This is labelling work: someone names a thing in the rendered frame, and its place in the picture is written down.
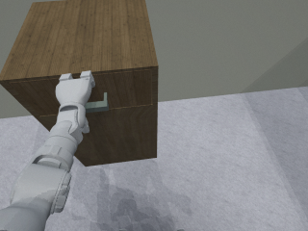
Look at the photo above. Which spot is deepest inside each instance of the left robot forearm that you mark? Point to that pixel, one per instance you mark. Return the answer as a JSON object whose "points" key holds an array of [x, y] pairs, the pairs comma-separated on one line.
{"points": [[62, 142]]}

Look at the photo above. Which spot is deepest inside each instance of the drawer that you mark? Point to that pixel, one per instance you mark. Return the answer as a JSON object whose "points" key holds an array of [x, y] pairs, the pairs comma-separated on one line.
{"points": [[124, 89]]}

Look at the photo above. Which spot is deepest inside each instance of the handle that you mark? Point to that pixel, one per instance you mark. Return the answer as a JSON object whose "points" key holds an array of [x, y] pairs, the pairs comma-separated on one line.
{"points": [[98, 106]]}

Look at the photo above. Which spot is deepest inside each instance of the left robot upper arm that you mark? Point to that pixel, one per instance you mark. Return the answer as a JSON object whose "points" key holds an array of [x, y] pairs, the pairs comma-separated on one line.
{"points": [[41, 192]]}

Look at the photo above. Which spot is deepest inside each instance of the left robot hand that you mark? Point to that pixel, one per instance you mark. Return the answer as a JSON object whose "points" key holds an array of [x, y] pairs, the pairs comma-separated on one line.
{"points": [[75, 90]]}

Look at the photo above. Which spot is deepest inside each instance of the cabinet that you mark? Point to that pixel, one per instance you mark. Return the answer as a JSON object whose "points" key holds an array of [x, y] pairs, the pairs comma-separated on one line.
{"points": [[101, 36]]}

